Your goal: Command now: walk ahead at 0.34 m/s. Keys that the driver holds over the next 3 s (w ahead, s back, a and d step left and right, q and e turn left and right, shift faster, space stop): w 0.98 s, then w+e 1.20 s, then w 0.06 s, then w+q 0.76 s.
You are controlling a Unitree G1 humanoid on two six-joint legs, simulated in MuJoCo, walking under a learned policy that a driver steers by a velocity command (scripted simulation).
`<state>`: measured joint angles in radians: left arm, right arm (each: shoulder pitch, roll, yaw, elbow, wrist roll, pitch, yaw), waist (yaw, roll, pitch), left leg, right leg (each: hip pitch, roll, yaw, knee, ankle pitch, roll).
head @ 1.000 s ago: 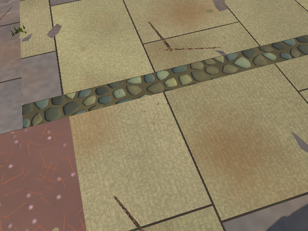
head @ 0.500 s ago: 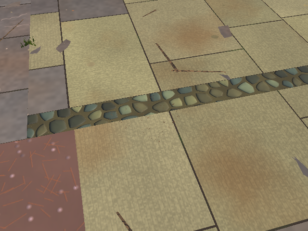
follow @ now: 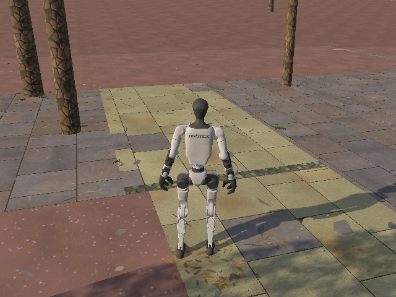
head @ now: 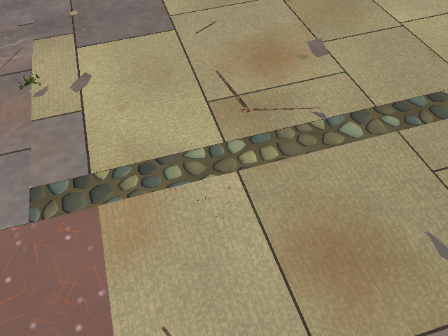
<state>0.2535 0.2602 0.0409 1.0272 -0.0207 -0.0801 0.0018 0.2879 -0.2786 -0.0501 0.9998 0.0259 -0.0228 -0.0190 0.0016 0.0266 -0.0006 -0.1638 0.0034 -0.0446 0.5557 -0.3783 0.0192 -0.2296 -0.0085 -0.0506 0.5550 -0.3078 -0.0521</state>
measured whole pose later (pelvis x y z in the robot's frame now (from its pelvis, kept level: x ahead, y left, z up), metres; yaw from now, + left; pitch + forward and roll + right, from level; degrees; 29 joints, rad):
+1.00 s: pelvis +0.53 -0.03 -0.01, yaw -1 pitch +2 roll +2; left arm 0.02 0.24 0.04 0.82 -0.02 -0.10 -0.03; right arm 0.38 -0.28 -0.05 1.03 0.01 -0.05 -0.01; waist -0.06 -0.01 0.02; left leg 0.03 0.00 0.04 0.42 -0.45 0.00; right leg -0.49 -0.03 -0.03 0.51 -0.06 -0.06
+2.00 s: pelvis +1.05 -0.11 -0.01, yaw -32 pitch +2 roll +2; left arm 0.06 0.26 0.06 0.62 -0.02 -0.02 -0.06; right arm 0.31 -0.30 -0.08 0.93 0.02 -0.06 -0.01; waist -0.09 -0.03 0.04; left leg 0.10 0.04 0.27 0.31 -0.41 -0.05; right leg -0.57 -0.05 -0.06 0.62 -0.13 -0.08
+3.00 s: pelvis +1.53 -0.42 +0.01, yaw -22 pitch +3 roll +0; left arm 0.04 0.28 0.04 0.64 0.00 -0.11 -0.02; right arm 0.37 -0.29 -0.06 0.77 0.03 -0.03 -0.02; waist -0.09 -0.03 0.01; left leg -0.09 -0.12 -0.21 0.40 -0.34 0.08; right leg -0.55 -0.01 0.10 0.49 0.01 0.05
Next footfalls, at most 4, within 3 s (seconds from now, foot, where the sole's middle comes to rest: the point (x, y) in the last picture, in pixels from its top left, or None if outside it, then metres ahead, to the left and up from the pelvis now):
0.46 left None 0.40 0.11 -0.77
0.98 right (287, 283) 0.70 -0.14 -0.77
1.50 left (226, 209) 1.00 0.06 -0.77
2.02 right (316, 176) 1.14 -0.29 -0.77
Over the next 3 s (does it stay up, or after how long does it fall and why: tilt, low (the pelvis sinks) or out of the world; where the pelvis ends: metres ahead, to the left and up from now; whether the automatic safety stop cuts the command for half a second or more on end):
stays up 1.53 -0.42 0.01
